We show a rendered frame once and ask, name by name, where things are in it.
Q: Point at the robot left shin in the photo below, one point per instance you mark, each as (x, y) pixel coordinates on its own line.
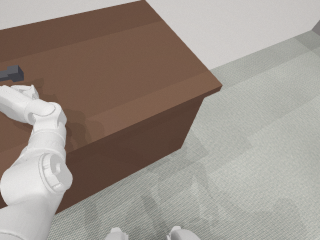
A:
(116, 229)

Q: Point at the robot shin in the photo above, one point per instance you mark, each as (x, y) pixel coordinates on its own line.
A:
(175, 228)
(116, 229)

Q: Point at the left robot forearm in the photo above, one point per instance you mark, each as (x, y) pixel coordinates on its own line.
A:
(48, 134)

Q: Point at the tap lever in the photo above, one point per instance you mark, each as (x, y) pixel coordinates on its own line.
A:
(13, 73)

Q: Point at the left robot hand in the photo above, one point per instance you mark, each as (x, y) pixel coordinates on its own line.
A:
(14, 100)

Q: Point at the counter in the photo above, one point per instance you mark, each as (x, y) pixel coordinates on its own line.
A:
(129, 87)

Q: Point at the robot right shin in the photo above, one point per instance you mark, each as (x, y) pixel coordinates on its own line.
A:
(175, 228)

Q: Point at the left robot upper arm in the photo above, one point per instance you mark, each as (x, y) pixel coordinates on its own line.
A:
(33, 191)

